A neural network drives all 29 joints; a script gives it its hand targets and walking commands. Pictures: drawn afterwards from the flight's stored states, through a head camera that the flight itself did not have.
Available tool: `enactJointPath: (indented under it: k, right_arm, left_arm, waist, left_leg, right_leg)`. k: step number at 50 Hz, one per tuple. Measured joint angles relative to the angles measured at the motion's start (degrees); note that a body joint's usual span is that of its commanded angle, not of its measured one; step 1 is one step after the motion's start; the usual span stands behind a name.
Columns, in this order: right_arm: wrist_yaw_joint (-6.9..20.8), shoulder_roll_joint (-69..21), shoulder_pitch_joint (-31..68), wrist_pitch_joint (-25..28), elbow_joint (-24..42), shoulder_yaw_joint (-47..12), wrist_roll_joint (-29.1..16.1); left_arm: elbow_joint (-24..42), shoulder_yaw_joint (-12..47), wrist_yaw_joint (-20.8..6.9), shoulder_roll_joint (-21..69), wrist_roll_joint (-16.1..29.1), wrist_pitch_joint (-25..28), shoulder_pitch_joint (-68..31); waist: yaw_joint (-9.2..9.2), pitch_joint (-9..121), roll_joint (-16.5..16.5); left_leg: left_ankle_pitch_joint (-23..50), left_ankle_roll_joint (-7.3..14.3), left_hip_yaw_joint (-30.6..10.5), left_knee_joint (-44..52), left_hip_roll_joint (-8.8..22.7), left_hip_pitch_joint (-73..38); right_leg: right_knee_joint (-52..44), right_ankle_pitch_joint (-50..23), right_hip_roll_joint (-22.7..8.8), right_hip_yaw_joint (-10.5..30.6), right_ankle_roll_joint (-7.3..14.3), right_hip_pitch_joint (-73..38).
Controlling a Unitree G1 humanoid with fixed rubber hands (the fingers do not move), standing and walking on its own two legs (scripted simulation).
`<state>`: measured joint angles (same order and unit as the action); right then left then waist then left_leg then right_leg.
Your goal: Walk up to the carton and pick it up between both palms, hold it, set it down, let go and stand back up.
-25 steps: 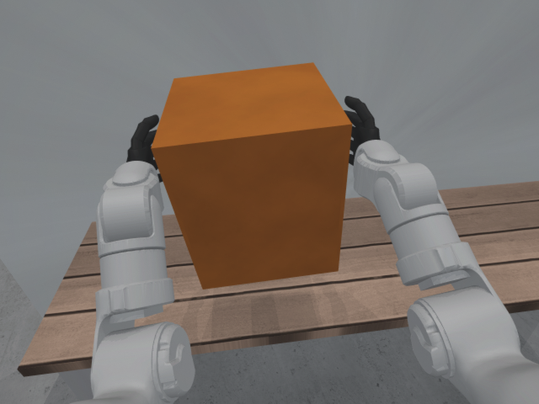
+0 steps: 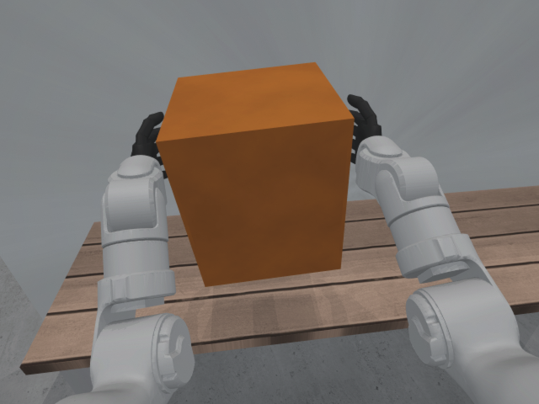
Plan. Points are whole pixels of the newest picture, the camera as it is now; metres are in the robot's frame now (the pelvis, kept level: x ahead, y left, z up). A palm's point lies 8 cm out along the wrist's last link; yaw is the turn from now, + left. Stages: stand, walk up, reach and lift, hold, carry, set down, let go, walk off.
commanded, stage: hold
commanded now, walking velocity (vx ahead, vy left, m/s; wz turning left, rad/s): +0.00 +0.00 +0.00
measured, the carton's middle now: (260, 174) +0.39 +0.00 +0.22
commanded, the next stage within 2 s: none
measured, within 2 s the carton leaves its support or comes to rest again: neither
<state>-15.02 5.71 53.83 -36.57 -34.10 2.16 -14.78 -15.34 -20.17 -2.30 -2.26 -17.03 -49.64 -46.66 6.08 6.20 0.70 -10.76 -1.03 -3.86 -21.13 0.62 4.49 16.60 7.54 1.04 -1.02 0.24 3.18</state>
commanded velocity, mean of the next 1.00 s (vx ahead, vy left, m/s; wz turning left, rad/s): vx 0.00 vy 0.00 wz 0.00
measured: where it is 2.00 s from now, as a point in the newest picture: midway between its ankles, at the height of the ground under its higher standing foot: outside the picture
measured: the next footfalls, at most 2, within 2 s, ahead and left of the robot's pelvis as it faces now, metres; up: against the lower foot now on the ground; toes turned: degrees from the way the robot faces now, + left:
none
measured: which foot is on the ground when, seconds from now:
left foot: down 0.00-1.00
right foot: down 0.00-1.00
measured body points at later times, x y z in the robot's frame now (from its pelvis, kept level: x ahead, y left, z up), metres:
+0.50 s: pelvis +0.01 -0.01 +0.00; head -0.07 +0.00 +0.44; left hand +0.39 +0.15 +0.25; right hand +0.38 -0.16 +0.26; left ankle +0.02 +0.13 -0.75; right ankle +0.02 -0.12 -0.75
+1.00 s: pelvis +0.00 +0.00 +0.00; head -0.07 +0.01 +0.44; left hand +0.38 +0.15 +0.25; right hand +0.38 -0.15 +0.26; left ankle +0.02 +0.13 -0.75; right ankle +0.02 -0.12 -0.75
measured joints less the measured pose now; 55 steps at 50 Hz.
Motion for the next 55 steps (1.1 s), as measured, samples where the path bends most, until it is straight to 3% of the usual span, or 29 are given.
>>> enactJointPath:
  k: [9, 22, 33, 55]
  right_arm:
    - [0.2, 0.2, 0.9, 0.3, -2.1, 0.6, -0.2]
    - [-1.7, 1.4, -2.3, -0.6, 3.4, -3.5, -2.9]
    - [-1.9, 0.3, -3.2, -1.1, 6.0, -2.5, -2.7]
    - [0.3, 0.6, -1.2, 0.9, 1.0, -0.8, -0.8]
  left_arm:
    - [-1.5, 0.4, 0.2, 0.1, -0.3, 0.5, 0.0]
    - [3.1, 0.0, 0.2, 0.9, 0.7, 0.3, 2.9]
    - [6.5, 0.4, -0.3, 0.8, 0.5, -1.0, 4.1]
    - [2.3, 1.0, 0.7, 0.8, -0.3, 0.1, 1.9]
  waist:
    - [-0.19, -1.0, -0.8]
    - [0.0, -1.4, -1.6]
    - [0.39, -2.1, -0.6]
    - [-0.12, -1.8, -0.6]
  left_leg:
    - [-0.3, -0.2, -0.1, -0.2, 0.2, -0.2]
    - [-0.5, -0.4, -0.3, 0.8, 0.6, -1.4]
    - [-0.5, -0.4, -0.5, 0.4, 0.4, -1.5]
    - [-0.3, 0.0, 0.2, 0.2, 0.1, -0.9]
  right_leg:
    - [0.5, 0.5, 0.2, 0.0, 0.2, -0.1]
    - [-0.6, 0.7, 0.7, 0.0, 0.4, -1.4]
    - [-0.8, 0.5, 0.6, -0.1, 0.3, -1.9]
    - [-0.3, 0.3, 0.3, 0.7, 0.0, -1.0]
